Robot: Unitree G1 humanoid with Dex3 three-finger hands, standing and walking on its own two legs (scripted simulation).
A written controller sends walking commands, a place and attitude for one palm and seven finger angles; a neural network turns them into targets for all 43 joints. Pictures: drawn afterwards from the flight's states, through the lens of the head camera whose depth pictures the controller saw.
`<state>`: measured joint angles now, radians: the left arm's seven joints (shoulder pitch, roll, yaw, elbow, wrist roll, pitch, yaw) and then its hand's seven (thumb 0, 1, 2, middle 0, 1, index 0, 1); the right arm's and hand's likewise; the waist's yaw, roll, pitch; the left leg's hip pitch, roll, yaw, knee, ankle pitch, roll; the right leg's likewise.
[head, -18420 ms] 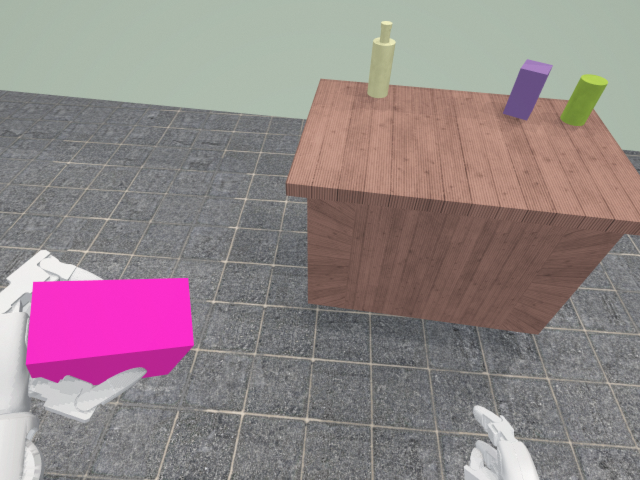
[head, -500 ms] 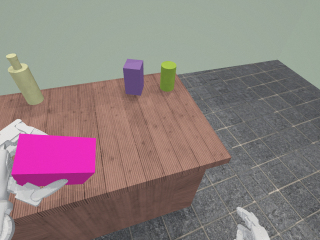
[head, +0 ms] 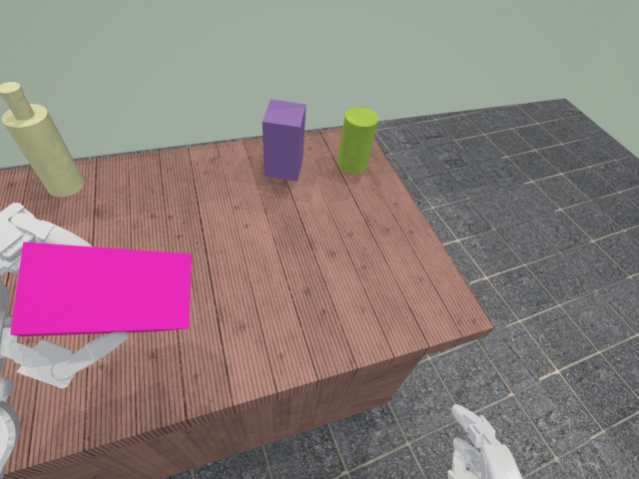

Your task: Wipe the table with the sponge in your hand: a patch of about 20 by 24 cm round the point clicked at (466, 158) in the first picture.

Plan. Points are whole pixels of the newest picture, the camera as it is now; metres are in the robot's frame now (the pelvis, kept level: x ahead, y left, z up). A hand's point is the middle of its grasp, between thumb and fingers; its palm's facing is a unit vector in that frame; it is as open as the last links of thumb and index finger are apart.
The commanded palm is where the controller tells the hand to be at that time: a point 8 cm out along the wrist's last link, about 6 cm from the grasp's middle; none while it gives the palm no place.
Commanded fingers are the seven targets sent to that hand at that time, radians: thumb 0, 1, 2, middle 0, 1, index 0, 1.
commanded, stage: come to a stop and stand still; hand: left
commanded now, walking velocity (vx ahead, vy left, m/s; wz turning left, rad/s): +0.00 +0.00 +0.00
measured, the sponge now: (127, 296) +0.24 +0.22 +0.14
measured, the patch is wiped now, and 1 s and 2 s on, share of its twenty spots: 0.00 0.00 0.00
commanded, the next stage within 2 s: look again from close up in 0.92 s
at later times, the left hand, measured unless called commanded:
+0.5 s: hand (94, 295) +0.23 +0.23 +0.16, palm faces +0.37 -0.85 -0.37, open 10.4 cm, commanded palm +0.17 +0.27 +0.18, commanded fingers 0.00 0.10 1.30 -1.20 -1.60 -1.20 -1.60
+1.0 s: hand (114, 317) +0.21 +0.21 +0.16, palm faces +0.35 -0.86 -0.38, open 10.4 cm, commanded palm +0.16 +0.25 +0.18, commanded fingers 0.00 0.10 1.30 -1.20 -1.60 -1.20 -1.60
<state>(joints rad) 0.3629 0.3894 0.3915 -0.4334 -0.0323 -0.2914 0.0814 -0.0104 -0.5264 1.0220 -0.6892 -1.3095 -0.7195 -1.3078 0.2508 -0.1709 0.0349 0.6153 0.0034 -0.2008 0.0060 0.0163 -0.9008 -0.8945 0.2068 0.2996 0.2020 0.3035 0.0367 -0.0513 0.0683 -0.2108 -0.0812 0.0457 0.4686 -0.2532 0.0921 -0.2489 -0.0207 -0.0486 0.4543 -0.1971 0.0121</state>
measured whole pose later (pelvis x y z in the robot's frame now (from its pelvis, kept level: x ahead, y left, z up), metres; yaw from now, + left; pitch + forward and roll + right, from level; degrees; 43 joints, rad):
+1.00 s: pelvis -0.01 -0.03 +0.01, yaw -1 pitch +0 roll -1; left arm 0.45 0.36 0.33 -0.44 -0.04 -0.22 0.10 -0.01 -0.53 1.02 -0.69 -1.31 -0.72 -1.31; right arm 0.22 -0.21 0.02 0.60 0.01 -0.14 -0.04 0.02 -0.90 -0.89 0.21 0.30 0.20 0.30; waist 0.01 -0.01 0.02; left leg -0.21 -0.03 0.04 0.42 -0.22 0.06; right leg -0.22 0.03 -0.06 0.33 -0.12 -0.03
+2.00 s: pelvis -0.01 -0.07 -0.01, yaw +3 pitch +0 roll +1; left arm 0.25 0.53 0.29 -0.28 0.21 0.08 0.00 -0.01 -0.53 1.02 -0.69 -1.31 -0.72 -1.31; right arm 0.14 -0.26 0.05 0.60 0.00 -0.05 -0.08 0.02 -0.90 -0.89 0.21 0.30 0.20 0.30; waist 0.07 0.06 -0.01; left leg -0.32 -0.03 -0.03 0.61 -0.30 0.01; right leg -0.35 0.05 -0.08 0.61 -0.28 -0.09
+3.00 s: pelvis +0.00 -0.05 +0.00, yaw +2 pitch -1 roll +0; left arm 0.21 0.52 0.02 -0.23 0.79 0.28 0.03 0.00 -0.53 1.03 -0.69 -1.31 -0.72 -1.31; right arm 0.06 -0.26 0.05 0.63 0.03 0.02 -0.08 0.01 -0.90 -0.89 0.21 0.30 0.20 0.30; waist 0.12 0.10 -0.01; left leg -0.20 -0.05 0.00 0.47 -0.26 0.04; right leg -0.23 0.04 -0.04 0.47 -0.23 -0.06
